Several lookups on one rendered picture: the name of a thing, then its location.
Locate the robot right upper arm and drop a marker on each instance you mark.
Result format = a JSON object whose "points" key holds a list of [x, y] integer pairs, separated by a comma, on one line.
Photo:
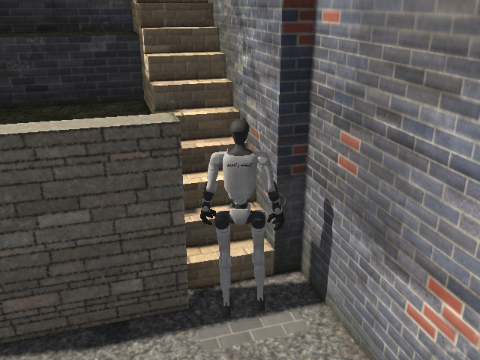
{"points": [[263, 159]]}

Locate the right robot hand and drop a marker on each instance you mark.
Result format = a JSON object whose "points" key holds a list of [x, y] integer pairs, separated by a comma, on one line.
{"points": [[279, 218]]}

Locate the right robot thigh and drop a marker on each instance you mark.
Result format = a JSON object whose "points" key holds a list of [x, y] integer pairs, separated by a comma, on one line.
{"points": [[258, 228]]}

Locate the robot right forearm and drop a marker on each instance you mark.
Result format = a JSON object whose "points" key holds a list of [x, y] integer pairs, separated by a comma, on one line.
{"points": [[275, 201]]}

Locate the robot left upper arm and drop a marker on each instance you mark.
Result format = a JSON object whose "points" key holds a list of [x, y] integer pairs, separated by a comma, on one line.
{"points": [[215, 160]]}

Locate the left robot hand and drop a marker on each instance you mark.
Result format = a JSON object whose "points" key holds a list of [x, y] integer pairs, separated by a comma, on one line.
{"points": [[210, 213]]}

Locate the robot left forearm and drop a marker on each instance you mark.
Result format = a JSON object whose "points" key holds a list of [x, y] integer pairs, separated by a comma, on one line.
{"points": [[207, 200]]}

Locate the robot right shin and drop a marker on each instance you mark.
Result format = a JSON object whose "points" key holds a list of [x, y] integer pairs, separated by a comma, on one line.
{"points": [[259, 274]]}

